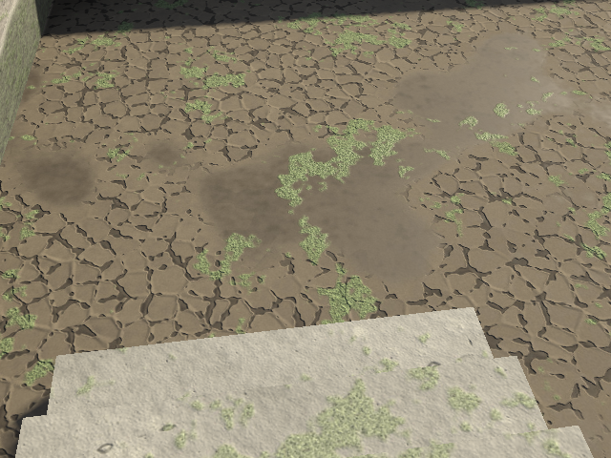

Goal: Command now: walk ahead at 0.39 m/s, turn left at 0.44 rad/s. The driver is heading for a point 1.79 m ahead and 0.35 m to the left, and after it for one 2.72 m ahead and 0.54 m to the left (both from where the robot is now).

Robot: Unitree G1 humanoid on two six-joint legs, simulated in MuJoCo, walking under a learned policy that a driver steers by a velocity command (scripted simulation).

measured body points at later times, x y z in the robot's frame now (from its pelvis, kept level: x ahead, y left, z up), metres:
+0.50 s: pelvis +0.18 +0.00 -0.08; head +0.17 +0.00 +0.37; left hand +0.26 +0.30 -0.15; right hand +0.41 -0.20 -0.16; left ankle +0.10 +0.11 -0.77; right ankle +0.24 -0.11 -0.77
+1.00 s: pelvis +0.17 +0.03 -0.05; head +0.17 +0.04 +0.40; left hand +0.14 +0.30 -0.18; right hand +0.40 -0.09 -0.16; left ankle +0.12 +0.14 -0.78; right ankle +0.24 -0.11 -0.78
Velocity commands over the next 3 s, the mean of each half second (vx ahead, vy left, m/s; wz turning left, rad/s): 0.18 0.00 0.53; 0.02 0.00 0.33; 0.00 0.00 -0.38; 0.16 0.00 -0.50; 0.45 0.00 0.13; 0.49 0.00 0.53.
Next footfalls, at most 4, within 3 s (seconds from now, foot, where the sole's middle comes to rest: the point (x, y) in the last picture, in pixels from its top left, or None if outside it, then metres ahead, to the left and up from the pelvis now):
0.48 right None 0.27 -0.09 -0.81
0.86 left None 0.16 0.15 -0.81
1.66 left None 0.15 0.12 -0.81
2.20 right None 0.24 -0.20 -0.81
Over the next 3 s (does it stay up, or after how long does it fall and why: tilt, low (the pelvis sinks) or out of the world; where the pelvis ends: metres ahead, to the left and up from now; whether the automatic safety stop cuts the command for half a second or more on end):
stays up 0.57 -0.07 -0.27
